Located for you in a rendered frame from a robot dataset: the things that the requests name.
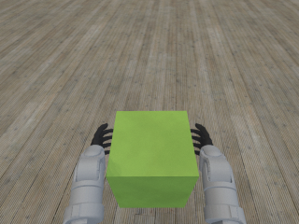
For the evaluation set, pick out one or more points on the left robot hand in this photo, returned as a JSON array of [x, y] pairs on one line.
[[98, 138]]

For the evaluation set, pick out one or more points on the carton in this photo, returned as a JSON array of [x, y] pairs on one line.
[[151, 161]]

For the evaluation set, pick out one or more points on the left robot forearm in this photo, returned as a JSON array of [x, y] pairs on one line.
[[86, 197]]

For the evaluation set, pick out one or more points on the right robot forearm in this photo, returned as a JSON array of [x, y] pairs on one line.
[[222, 206]]

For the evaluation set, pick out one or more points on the right robot hand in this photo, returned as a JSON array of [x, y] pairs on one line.
[[204, 138]]

